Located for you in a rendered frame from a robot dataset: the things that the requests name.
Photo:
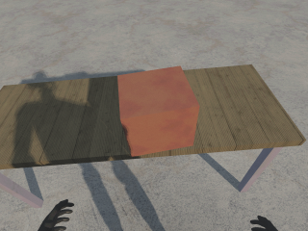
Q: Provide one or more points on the robot left hand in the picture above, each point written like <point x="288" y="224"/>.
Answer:
<point x="52" y="219"/>

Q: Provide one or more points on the carton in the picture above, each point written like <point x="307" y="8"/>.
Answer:
<point x="158" y="110"/>

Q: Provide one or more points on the table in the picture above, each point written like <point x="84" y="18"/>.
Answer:
<point x="78" y="121"/>

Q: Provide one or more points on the robot right hand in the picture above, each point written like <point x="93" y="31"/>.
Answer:
<point x="263" y="222"/>

